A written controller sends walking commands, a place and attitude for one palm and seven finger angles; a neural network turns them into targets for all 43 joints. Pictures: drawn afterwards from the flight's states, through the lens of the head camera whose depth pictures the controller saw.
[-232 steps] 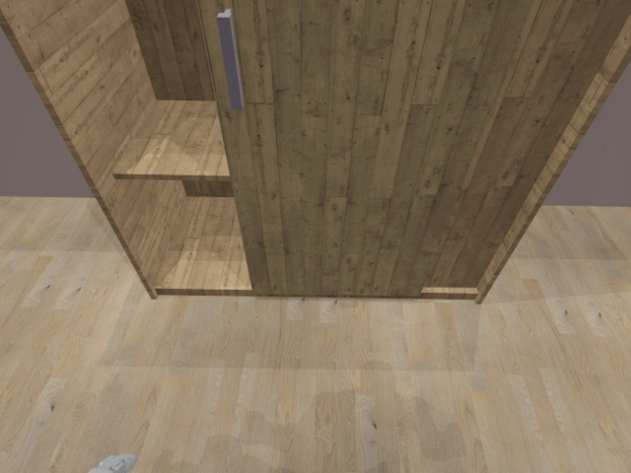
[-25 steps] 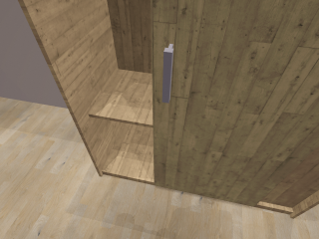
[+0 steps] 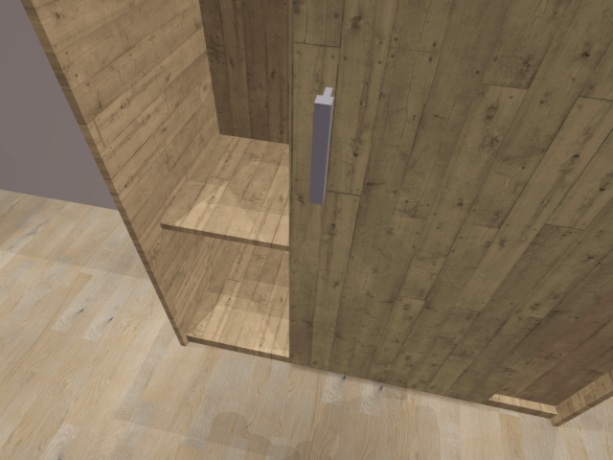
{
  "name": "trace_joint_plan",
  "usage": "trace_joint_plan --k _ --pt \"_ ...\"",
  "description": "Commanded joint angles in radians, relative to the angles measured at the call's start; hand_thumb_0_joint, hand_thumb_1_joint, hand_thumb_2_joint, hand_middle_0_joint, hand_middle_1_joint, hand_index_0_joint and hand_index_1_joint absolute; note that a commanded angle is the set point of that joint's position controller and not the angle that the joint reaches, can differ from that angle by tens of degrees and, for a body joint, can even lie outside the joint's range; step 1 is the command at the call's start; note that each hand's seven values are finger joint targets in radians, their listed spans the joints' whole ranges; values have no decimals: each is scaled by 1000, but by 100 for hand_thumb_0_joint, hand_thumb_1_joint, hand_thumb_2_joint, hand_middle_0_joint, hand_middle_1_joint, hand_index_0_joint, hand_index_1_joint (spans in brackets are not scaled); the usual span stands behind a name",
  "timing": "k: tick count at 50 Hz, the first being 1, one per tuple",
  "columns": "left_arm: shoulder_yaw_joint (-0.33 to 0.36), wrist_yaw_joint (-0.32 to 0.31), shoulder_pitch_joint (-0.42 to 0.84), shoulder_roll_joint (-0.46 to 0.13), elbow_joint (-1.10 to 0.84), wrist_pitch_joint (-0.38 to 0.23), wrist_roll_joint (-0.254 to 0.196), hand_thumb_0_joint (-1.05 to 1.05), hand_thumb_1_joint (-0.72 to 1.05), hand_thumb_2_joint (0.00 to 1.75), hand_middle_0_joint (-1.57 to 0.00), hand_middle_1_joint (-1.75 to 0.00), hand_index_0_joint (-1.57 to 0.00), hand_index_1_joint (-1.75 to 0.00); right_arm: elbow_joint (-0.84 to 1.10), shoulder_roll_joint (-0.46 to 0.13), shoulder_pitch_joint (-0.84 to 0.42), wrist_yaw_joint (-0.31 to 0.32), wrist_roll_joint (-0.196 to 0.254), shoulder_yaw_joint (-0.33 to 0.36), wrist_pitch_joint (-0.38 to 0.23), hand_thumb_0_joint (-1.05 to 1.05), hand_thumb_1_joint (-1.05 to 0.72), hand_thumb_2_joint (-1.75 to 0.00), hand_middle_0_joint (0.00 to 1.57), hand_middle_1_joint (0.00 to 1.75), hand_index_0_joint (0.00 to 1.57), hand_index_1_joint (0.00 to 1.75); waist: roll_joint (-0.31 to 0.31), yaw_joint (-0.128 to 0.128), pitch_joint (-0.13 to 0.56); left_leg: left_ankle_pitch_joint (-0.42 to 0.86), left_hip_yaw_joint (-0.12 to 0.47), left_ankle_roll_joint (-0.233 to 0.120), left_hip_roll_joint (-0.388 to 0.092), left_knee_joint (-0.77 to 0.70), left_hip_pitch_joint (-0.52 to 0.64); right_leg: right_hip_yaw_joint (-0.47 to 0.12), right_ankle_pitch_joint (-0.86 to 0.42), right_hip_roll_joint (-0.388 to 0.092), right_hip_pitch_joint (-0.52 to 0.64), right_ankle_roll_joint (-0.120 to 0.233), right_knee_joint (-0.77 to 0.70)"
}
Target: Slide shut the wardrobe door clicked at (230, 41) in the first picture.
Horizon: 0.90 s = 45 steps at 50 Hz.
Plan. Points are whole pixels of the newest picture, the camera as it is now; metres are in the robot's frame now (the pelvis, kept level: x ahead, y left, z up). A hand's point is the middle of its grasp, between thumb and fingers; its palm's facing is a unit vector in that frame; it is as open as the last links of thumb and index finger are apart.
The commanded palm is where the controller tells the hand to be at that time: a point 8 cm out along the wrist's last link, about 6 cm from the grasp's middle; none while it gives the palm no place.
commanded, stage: look again from close up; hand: right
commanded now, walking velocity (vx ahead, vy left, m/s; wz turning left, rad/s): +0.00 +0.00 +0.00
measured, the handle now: (322, 148) +0.52 +0.02 +0.15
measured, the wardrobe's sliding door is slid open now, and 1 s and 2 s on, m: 0.37 0.37 0.37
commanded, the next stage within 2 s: shuffle to correct the standing spot in 0.64 s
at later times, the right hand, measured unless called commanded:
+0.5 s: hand out of the picture +0.02 -0.17 -0.17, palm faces +0.01 +0.98 -0.20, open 7.4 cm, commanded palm none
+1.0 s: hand out of the picture +0.01 -0.15 -0.18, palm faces +0.03 +0.98 -0.19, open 7.4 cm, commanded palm none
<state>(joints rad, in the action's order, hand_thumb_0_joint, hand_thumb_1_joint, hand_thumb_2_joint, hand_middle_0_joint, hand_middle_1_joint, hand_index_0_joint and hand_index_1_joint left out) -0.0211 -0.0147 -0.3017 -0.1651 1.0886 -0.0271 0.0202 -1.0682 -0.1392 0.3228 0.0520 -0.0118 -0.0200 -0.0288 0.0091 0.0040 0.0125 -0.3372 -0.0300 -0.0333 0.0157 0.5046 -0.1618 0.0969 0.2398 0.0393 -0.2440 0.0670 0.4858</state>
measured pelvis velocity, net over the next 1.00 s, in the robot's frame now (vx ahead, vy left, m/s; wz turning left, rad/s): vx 0.03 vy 0.03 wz -0.02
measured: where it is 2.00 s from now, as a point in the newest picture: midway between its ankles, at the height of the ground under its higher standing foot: outside the picture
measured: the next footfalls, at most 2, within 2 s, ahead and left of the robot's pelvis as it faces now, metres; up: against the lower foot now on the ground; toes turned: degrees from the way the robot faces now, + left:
right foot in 1.42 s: +0.12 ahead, -0.02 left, +0.00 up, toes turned -15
left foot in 1.82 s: +0.17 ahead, +0.32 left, +0.00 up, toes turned -4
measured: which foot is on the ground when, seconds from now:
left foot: down 0.00-1.00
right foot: down 0.00-1.00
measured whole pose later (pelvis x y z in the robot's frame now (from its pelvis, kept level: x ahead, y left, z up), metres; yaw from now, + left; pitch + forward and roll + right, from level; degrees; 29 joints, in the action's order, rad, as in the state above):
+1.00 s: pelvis +0.03 +0.03 +0.00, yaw -1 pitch +0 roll -2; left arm -0.01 -0.03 -0.27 -0.14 1.14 -0.01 0.03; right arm -1.09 -0.17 0.33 0.03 -0.02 0.00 0.01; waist -0.05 0.00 0.00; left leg -0.38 -0.05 -0.06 0.02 0.51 -0.13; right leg 0.07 0.27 0.04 -0.22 0.04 0.48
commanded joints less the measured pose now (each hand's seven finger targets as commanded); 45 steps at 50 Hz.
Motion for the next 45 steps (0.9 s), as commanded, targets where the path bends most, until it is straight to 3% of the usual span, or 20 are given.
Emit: trace_joint_plan --k 1,6,13,20,36,37,38,39,42,45 --pt "15 -11 -32 -93 -30 -17 -6 0 90 90 -20 -30 -20 -30 21 -107 73 0 1 16 -11 0 -90 -90 20 30 20 30 -31 -7 -68 196 119 -23 -106 -103 -57 -155 -178 -141 33 -3 -98" --pt "15 -14 -12 -101 -20 -19 -6 0 90 90 -20 -30 -20 -30 23 -127 56 -3 1 20 -8 0 -90 -90 20 30 20 30 -1 -8 -36 255 118 -21 -113 -104 -24 -148 -234 -144 58 -6 -90" --pt "17 -18 7 -110 -8 -17 -8 0 90 90 -20 -30 -20 -30 19 -140 41 -2 0 23 -5 0 -90 -90 20 30 20 30 -11 -9 -23 312 108 -16 -116 -109 3 -148 -296 -151 83 -5 -75" --pt "19 -18 34 -122 -1 -12 -8 0 90 90 -20 -30 -20 -30 12 -143 35 -4 -1 23 -1 0 -90 -90 20 30 20 30 -5 -9 -57 287 114 -15 -120 -128 -21 -146 -257 -154 92 -9 -98" --pt "23 -18 61 -143 6 -14 -9 0 90 90 -20 -30 -20 -30 5 -164 26 -9 -1 28 -4 0 -90 -90 20 30 20 30 -22 -10 -35 316 124 -15 -129 -146 -4 -145 -260 -157 117 -12 -114" --pt "24 -18 63 -146 7 -13 -9 0 90 90 -20 -30 -20 -30 3 -168 25 -9 0 27 -4 0 -90 -90 20 30 20 30 -22 -10 -35 311 125 -15 -130 -149 -8 -145 -251 -158 122 -12 -116" --pt "14 -17 46 -102 17 -9 -8 0 90 90 -20 -30 -20 -30 -6 -129 36 -7 -1 20 0 0 -90 -90 20 30 20 30 -37 -7 -37 282 107 -6 -125 -150 5 -147 -231 -158 106 -14 -116" --pt "11 -16 41 -94 22 -7 -7 0 90 90 -20 -30 -20 -30 -14 -115 54 -8 0 15 5 0 -90 -90 20 30 20 30 -39 -8 -45 234 100 -2 -118 -148 -7 -149 -198 -157 103 -14 -118" --pt "17 -17 32 -104 26 0 -3 0 90 90 -20 -30 -20 -30 -22 -110 69 -13 -4 17 16 0 -90 -90 20 30 20 30 -23 -6 -71 103 73 -4 -100 -129 -40 -175 -97 -172 85 -2 -126" --pt "31 -21 16 -125 25 5 1 0 90 90 -20 -30 -20 -30 -14 -108 85 -20 -11 25 26 0 -90 -90 20 30 20 30 8 -6 -103 25 30 -6 -78 -74 -81 -248 -2 -219 48 30 -162"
